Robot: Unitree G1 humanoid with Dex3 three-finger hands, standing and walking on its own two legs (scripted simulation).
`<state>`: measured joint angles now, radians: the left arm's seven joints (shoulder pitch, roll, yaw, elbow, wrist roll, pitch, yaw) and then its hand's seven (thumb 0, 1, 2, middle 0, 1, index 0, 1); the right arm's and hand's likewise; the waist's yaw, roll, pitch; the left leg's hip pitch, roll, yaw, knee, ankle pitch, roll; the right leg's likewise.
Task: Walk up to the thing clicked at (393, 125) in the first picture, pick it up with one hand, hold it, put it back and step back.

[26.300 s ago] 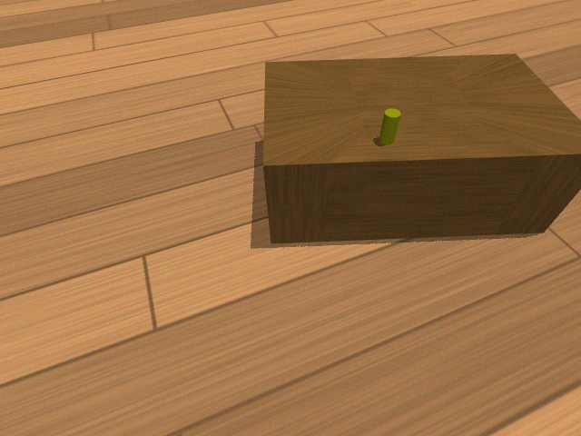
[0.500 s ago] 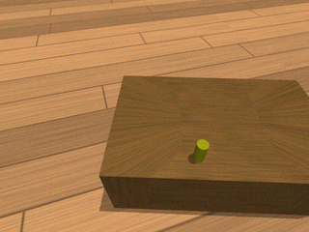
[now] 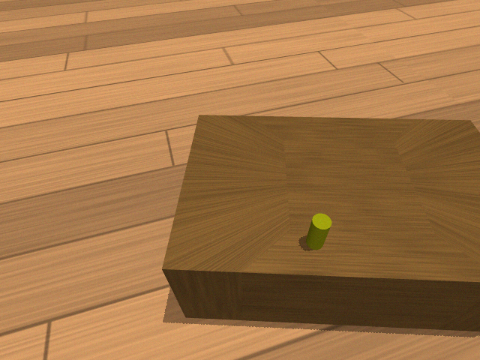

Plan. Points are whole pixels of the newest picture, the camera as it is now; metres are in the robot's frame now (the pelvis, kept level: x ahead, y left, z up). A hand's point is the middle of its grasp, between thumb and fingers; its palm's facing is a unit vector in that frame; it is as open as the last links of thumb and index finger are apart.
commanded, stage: stand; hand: right
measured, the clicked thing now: (318, 232) +0.51 -0.19 -0.27
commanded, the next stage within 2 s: step back in 1.22 s
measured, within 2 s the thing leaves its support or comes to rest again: neither
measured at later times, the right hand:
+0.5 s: hand out of the picture +0.07 -0.25 -0.16, palm faces -0.02 +0.94 -0.35, open 7.3 cm
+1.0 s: hand out of the picture +0.09 -0.25 -0.16, palm faces -0.02 +0.94 -0.35, open 7.3 cm
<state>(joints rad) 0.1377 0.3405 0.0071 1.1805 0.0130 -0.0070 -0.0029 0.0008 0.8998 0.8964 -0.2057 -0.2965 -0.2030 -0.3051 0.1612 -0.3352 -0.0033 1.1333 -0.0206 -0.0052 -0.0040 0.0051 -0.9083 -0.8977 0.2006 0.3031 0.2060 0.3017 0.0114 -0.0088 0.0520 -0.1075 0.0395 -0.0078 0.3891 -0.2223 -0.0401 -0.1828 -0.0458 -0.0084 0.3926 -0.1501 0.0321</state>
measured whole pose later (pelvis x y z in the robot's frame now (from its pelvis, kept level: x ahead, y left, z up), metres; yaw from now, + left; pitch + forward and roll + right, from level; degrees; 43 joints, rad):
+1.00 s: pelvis +0.02 +0.00 +0.00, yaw +0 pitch -2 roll +0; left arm 0.10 0.34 0.01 1.16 0.01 -0.01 0.00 0.00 0.90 0.90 -0.21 -0.30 -0.20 -0.30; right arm 0.12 -0.35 0.00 1.14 -0.01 -0.01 0.00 0.00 -0.91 -0.90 0.20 0.30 0.21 0.30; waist 0.00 0.00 0.05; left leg -0.07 0.04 0.00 0.33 -0.23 -0.04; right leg -0.15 -0.05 -0.01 0.35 -0.16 0.04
